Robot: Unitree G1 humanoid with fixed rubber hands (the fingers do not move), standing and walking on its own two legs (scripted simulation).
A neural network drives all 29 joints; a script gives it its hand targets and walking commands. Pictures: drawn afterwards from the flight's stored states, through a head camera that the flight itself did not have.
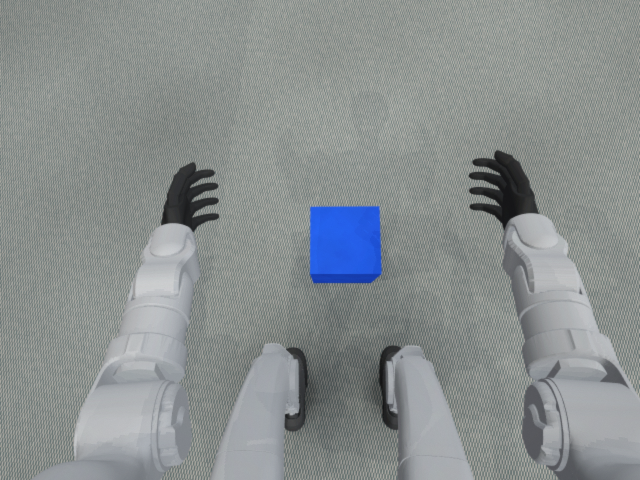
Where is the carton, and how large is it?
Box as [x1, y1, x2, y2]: [310, 206, 381, 282]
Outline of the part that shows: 378,206 310,207 310,274 313,282 370,282 381,273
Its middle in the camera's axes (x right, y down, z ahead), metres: +0.06 +0.01 +0.98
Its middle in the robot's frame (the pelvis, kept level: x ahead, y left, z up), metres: +0.46 -0.02 -0.57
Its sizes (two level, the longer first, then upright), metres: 0.159 0.156 0.217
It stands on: the floor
